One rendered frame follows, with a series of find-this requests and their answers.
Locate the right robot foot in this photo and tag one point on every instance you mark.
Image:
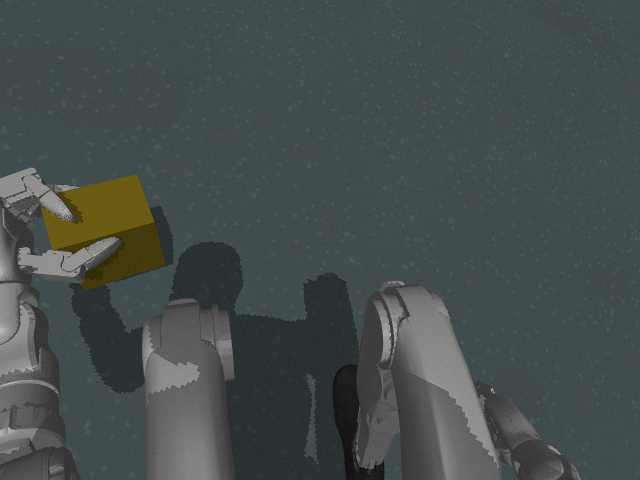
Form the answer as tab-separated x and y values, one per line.
346	408

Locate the right robot arm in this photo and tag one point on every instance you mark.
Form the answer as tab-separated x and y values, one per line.
539	460

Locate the left robot hand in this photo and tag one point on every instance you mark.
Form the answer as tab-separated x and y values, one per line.
21	194

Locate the left robot arm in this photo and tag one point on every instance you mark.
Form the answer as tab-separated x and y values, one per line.
32	433

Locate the right robot hand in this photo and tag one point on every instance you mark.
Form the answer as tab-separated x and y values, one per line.
507	425

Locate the carton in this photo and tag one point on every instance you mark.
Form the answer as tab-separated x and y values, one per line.
115	208

